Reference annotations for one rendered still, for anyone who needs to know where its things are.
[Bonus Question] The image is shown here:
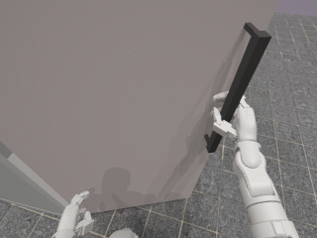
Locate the robot right forearm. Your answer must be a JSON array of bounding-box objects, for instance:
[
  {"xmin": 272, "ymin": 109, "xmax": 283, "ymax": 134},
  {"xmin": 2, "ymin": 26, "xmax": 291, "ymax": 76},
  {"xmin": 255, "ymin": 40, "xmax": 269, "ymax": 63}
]
[{"xmin": 233, "ymin": 140, "xmax": 300, "ymax": 238}]

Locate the robot left hand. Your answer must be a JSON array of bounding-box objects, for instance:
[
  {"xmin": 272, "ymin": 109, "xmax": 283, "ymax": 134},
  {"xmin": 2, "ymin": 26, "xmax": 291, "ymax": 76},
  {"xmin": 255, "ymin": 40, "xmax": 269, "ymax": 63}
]
[{"xmin": 56, "ymin": 190, "xmax": 94, "ymax": 238}]

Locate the fridge door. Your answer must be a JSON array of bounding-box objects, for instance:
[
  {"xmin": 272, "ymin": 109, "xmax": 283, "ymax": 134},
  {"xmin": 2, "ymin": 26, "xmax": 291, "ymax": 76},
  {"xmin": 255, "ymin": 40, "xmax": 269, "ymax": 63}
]
[{"xmin": 0, "ymin": 0, "xmax": 280, "ymax": 214}]

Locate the robot right hand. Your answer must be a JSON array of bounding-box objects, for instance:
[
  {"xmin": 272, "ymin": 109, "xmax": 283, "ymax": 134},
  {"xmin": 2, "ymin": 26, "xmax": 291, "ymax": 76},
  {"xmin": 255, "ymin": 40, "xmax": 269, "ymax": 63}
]
[{"xmin": 210, "ymin": 91, "xmax": 258, "ymax": 144}]

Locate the handle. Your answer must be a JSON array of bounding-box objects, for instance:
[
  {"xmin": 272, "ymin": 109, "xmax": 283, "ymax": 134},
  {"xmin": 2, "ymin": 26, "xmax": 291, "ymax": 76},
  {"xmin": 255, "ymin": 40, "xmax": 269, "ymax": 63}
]
[{"xmin": 204, "ymin": 22, "xmax": 271, "ymax": 154}]

